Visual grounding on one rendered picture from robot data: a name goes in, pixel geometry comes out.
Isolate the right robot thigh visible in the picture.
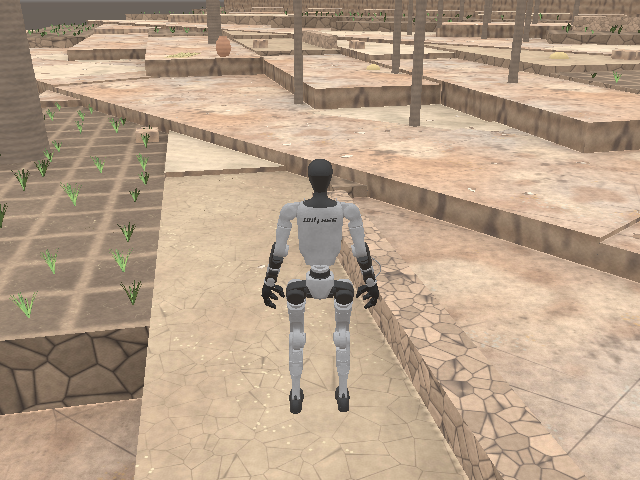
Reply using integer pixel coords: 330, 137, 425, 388
333, 279, 354, 349

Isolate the right robot hand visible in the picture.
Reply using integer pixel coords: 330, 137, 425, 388
356, 283, 379, 309

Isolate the left robot hand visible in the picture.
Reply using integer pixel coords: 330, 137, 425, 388
261, 283, 285, 309

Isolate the robot left forearm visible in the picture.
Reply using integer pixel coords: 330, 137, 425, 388
264, 242, 284, 287

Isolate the left robot upper arm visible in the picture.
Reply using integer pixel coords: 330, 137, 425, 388
273, 202, 299, 257

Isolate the right robot upper arm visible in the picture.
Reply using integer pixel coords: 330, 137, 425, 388
341, 202, 367, 258

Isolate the robot right forearm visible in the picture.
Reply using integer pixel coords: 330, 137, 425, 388
357, 242, 377, 287

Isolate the humanoid robot torso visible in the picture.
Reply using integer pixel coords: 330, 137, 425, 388
296, 198, 344, 300

